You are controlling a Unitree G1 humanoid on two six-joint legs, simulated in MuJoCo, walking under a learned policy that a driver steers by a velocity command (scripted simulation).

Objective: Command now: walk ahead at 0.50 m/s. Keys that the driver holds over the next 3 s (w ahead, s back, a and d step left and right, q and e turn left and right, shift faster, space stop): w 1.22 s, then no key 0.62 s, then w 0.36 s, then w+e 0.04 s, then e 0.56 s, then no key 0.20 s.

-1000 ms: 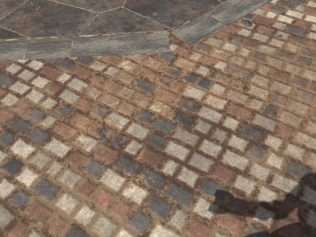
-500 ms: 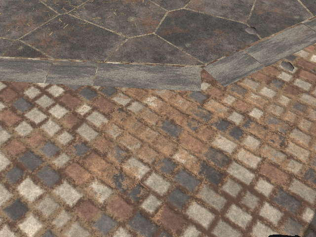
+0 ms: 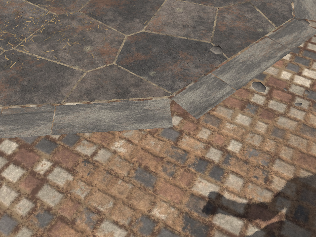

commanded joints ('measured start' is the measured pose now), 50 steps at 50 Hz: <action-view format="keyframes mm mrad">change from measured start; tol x16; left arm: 1 -80 99 19 -83 -4 -25 -14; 5 442 311 95 60 16 -19 1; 11 178 88 21 22 32 -32 -5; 33 453 29 -8 95 13 -17 32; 50 -38 60 17 -38 5 -6 18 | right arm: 1 24 -179 -40 -16 5 9 -9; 26 -480 -71 -6 -219 10 -13 35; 29 -407 -116 -21 -213 11 -22 45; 33 65 -272 -77 -83 -3 -15 32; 38 -207 -94 -17 -129 -26 -31 37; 50 -16 -157 -26 -51 -2 -21 -2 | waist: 1 43 123 57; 6 201 -174 -388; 9 128 -13 -80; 28 124 -39 69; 31 -40 -21 -143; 33 -25 328 -399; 37 52 113 -64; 50 16 92 62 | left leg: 1 35 316 -120 49 549 138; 3 -18 253 -64 306 823 99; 6 -757 12 -167 1118 -258 6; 7 -835 69 -164 1153 -202 24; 20 -729 174 -77 502 382 -24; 28 -683 124 -55 312 268 27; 31 -178 82 -25 306 256 99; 33 350 451 -771 122 43 314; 39 -225 284 -308 -34 182 193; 50 -154 240 -108 -95 306 163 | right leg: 1 8 24 -15 -43 -93 -36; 3 348 86 -65 -66 -89 -83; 5 1032 -297 570 -119 -247 -308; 6 1034 -306 716 -229 -331 -297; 12 447 -150 230 -379 -99 -198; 27 653 -184 70 -358 13 -148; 31 557 -97 -14 74 356 -74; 33 -27 144 31 700 -595 16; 34 -135 79 117 798 -588 -8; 50 -53 -23 3 66 83 24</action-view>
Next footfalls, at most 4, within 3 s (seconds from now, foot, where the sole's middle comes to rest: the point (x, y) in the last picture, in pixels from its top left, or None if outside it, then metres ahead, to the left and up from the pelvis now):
0.08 right None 0.23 -0.13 -0.77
0.62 left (125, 227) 0.53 0.12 -0.77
1.18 right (174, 158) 0.85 -0.12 -0.77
1.60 left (127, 138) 0.99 0.10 -0.77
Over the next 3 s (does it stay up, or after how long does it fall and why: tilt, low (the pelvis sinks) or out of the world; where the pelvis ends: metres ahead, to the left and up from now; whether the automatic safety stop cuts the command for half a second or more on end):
stays up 1.12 -0.05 0.00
